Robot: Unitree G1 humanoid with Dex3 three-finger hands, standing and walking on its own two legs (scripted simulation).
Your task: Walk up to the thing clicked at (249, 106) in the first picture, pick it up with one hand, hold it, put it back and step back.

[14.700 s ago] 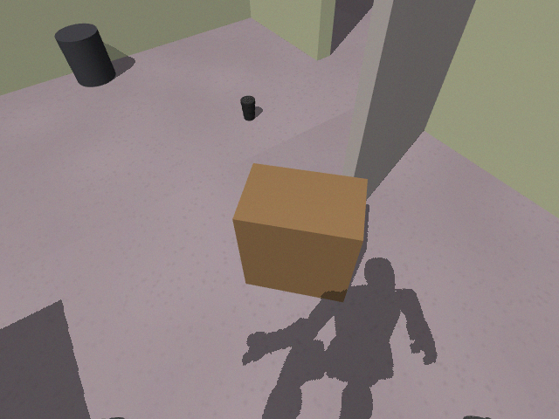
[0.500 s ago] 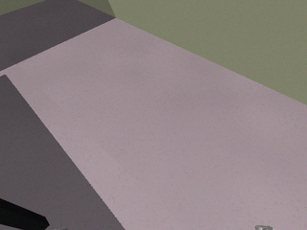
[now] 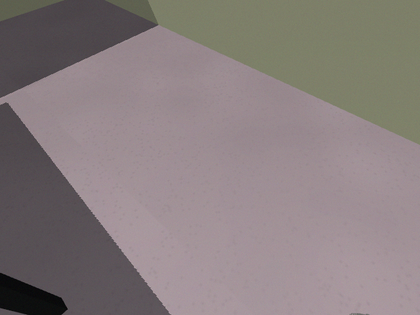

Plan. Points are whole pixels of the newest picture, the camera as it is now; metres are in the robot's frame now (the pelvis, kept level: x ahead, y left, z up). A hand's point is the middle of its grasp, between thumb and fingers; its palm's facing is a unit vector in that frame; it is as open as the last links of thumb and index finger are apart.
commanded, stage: stand
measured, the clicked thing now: out of the picture -0.33 -1.17 -0.72
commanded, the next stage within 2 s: walk up in 0.86 s
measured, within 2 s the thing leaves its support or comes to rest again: neither
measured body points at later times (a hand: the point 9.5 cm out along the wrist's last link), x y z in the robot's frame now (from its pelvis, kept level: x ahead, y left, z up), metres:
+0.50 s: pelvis +0.00 +0.00 +0.00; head +0.01 +0.00 +0.45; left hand +0.08 +0.30 -0.13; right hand +0.08 -0.30 -0.14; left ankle +0.00 +0.13 -0.75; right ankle -0.02 -0.12 -0.75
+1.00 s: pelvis +0.01 +0.00 -0.01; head +0.02 +0.00 +0.44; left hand +0.07 +0.32 -0.13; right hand +0.08 -0.31 -0.14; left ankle +0.00 +0.13 -0.73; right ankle -0.02 -0.12 -0.75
